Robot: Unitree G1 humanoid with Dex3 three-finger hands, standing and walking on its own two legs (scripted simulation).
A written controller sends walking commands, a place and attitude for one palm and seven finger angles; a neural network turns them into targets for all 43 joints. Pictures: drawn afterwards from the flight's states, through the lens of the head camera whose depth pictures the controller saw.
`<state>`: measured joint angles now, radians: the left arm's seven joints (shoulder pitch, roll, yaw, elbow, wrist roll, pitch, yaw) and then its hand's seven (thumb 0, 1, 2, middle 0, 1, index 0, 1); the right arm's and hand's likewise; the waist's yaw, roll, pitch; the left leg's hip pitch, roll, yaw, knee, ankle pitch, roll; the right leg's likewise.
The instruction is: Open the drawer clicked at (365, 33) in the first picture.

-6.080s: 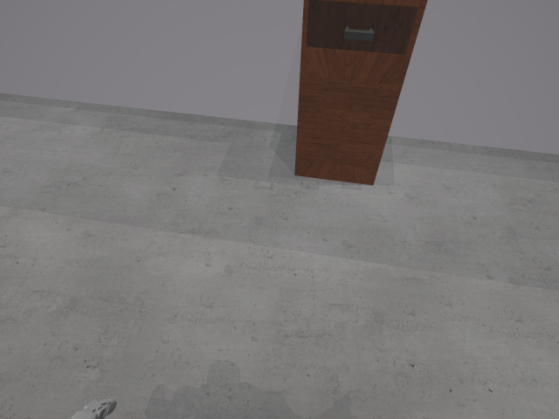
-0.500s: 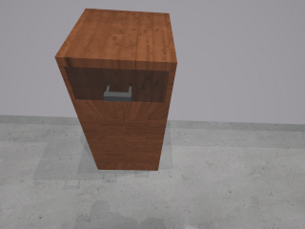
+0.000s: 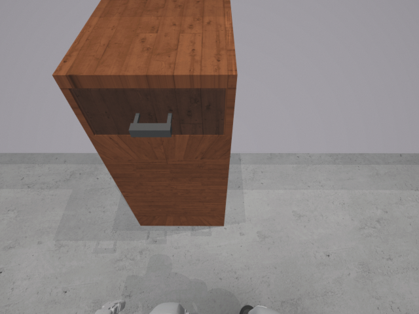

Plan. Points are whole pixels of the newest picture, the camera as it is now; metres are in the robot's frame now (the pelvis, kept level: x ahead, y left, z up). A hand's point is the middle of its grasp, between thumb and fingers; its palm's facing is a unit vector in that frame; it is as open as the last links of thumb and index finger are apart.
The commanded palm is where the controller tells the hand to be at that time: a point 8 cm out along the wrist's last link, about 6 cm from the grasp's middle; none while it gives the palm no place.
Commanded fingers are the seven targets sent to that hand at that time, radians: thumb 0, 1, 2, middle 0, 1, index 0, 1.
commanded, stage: come to a stop and stand still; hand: left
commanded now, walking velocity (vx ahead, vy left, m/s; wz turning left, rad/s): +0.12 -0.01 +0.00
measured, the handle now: (152, 123) +0.54 +0.18 +0.00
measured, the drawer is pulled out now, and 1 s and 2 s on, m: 0.00 0.00 0.00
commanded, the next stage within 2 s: look again from close up in 1.12 s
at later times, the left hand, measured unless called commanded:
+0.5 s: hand out of the picture -0.03 +0.21 -0.16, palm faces -0.04 -0.98 -0.18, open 7.4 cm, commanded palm none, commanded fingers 0.00 0.90 0.90 -0.20 -0.30 -0.20 -0.30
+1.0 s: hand out of the picture -0.03 +0.12 -0.16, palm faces +0.02 -0.98 -0.21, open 7.3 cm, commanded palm none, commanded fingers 0.00 0.90 0.90 -0.20 -0.30 -0.20 -0.30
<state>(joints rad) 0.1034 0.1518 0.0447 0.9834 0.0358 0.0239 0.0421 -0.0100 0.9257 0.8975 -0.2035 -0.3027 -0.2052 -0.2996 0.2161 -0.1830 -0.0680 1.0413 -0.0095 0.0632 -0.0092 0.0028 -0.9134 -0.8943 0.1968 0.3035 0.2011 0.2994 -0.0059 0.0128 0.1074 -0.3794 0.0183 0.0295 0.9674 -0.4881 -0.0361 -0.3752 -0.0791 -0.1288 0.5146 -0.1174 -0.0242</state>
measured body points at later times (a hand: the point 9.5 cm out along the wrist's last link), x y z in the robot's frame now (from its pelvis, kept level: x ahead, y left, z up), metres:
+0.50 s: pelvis -0.02 +0.03 +0.02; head +0.00 +0.04 +0.47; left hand -0.03 +0.26 -0.15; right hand -0.06 -0.19 -0.14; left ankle -0.03 +0.14 -0.73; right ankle -0.06 -0.10 -0.70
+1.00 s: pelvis -0.02 -0.04 +0.01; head -0.01 -0.06 +0.46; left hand -0.03 +0.17 -0.14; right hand -0.05 -0.25 -0.16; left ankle -0.03 +0.13 -0.73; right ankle -0.05 -0.10 -0.73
